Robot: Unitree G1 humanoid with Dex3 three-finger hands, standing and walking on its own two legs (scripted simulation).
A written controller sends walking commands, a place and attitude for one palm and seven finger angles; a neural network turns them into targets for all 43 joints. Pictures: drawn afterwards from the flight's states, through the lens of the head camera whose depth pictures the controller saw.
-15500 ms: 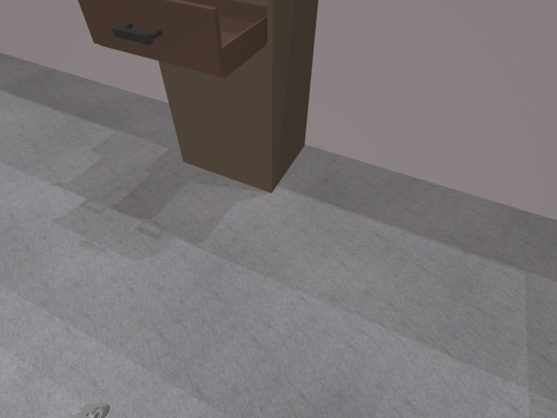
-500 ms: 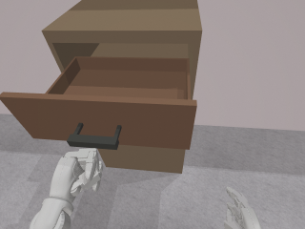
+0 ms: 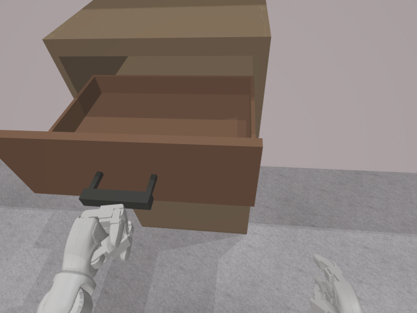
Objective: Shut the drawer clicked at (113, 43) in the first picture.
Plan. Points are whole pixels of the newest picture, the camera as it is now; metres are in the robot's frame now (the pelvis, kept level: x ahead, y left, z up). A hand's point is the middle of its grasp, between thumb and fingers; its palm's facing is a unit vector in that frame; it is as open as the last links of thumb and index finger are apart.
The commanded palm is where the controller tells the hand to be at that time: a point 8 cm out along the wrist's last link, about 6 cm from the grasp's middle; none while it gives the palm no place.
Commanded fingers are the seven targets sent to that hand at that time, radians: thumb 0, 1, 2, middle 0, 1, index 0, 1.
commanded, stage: bring the fist close to the handle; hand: left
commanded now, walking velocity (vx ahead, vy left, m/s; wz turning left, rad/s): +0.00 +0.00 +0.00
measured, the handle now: (121, 188) +0.32 +0.18 +0.10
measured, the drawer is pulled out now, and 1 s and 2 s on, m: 0.30 0.24 0.11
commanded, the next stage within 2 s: push the drawer shut in 0.04 s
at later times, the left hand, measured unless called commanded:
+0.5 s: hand (126, 229) +0.24 +0.15 +0.09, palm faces -0.05 -1.00 -0.06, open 3.1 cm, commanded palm +0.24 +0.20 +0.10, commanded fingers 0.00 0.90 0.90 -1.40 -1.60 -1.40 -1.60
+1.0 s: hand (135, 197) +0.30 +0.15 +0.09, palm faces -0.07 -1.00 -0.06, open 2.9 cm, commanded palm +0.30 +0.20 +0.10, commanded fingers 0.00 0.90 0.90 -1.40 -1.60 -1.40 -1.60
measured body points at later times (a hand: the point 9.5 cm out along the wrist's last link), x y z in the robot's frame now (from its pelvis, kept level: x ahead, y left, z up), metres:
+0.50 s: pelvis -0.01 +0.01 +0.00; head +0.00 -0.02 +0.45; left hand +0.24 +0.20 +0.10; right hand +0.16 -0.23 -0.09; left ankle +0.01 +0.12 -0.72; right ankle -0.04 -0.07 -0.72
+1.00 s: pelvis -0.04 +0.02 +0.00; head -0.02 +0.00 +0.45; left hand +0.30 +0.20 +0.10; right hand +0.12 -0.23 -0.10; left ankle +0.01 +0.12 -0.72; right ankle -0.04 -0.07 -0.72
